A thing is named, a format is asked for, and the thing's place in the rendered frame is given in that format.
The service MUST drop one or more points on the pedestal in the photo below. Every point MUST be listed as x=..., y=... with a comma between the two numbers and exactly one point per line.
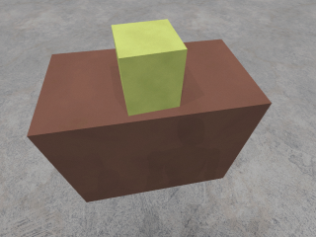
x=82, y=127

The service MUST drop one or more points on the carton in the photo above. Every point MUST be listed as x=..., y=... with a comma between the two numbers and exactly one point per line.
x=151, y=63

